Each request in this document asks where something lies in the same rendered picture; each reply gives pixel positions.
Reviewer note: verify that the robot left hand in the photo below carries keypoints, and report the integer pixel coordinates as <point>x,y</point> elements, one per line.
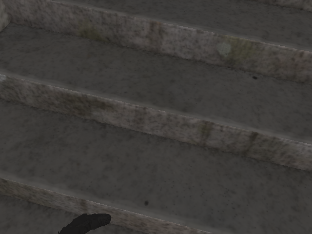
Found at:
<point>86,222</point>

